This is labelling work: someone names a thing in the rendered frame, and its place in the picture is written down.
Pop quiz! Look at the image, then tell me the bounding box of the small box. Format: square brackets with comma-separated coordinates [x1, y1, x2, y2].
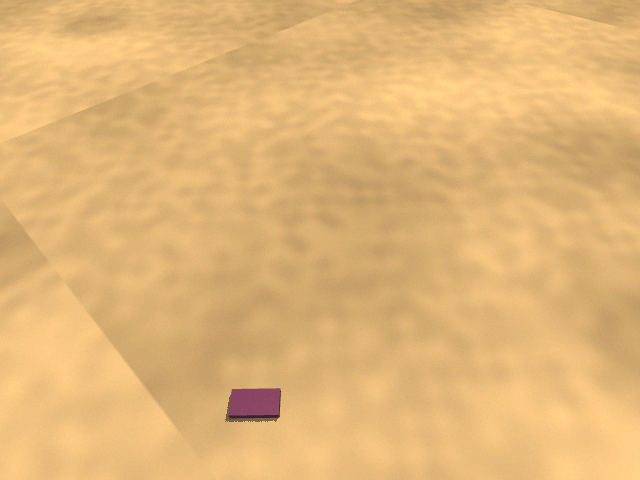
[228, 388, 281, 418]

